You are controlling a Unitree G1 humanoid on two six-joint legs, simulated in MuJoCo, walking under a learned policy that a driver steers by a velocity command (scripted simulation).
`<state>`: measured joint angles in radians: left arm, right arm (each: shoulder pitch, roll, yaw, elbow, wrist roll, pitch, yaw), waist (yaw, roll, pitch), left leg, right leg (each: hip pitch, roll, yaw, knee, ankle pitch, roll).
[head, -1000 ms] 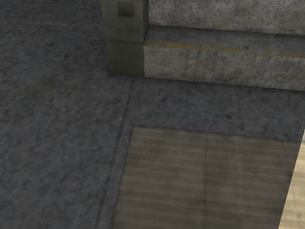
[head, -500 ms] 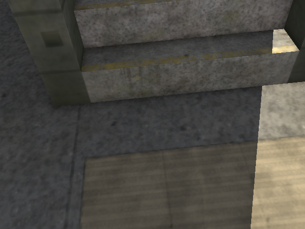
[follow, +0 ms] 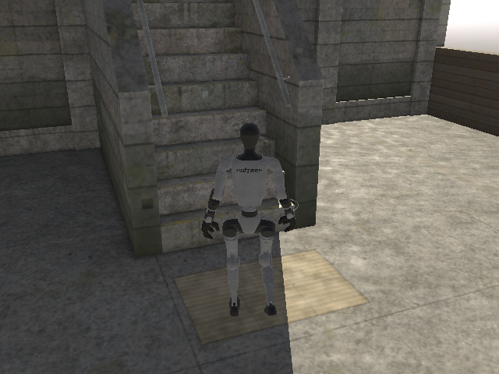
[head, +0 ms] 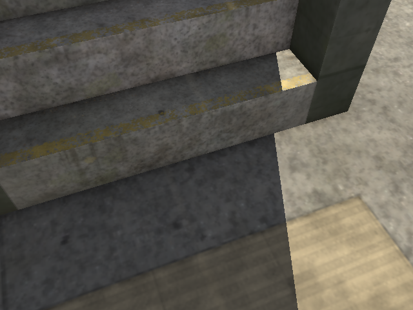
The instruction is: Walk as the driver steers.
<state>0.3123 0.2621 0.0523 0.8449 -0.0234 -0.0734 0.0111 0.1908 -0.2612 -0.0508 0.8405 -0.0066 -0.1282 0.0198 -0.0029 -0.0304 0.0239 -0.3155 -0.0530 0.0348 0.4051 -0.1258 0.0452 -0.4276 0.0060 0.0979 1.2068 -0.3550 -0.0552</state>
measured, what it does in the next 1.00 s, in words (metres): walks ahead, turning left: right foot, then left foot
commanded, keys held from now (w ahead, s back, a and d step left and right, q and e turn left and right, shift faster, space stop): w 0.10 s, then w+q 0.90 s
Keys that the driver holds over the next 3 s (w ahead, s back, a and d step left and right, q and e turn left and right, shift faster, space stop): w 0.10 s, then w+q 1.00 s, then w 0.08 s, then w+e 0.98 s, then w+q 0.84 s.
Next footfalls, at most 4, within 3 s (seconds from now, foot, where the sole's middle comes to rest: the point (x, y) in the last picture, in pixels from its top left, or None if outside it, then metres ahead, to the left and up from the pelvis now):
0.34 right None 0.34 -0.16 -0.77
0.88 left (169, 283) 0.56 0.15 -0.77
1.36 right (188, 207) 0.84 0.09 -0.77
1.78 left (137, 206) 0.85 0.29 -0.77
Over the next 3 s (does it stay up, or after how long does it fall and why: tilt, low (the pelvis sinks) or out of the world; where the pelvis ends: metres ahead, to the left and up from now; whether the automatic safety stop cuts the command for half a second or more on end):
stays up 1.20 0.10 0.25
